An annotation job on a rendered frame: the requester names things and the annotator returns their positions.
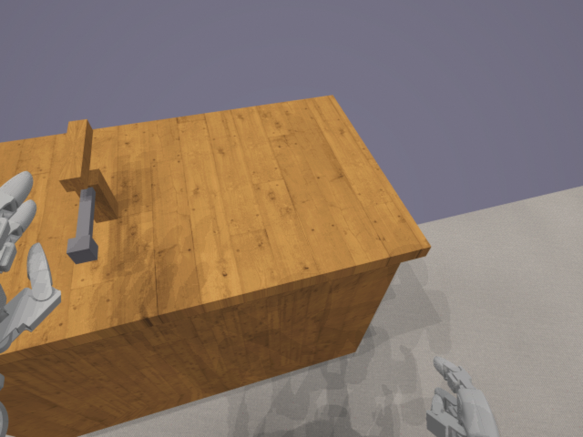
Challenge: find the counter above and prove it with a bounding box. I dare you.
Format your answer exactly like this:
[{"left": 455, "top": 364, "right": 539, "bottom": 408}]
[{"left": 0, "top": 95, "right": 431, "bottom": 437}]

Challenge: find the tap lever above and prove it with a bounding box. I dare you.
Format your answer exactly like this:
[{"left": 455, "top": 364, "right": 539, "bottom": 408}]
[{"left": 66, "top": 187, "right": 98, "bottom": 264}]

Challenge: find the robot left hand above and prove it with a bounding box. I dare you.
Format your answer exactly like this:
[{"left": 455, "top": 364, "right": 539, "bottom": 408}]
[{"left": 0, "top": 171, "right": 61, "bottom": 353}]

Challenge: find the robot right hand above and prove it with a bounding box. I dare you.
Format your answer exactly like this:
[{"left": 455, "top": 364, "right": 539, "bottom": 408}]
[{"left": 426, "top": 356, "right": 499, "bottom": 437}]

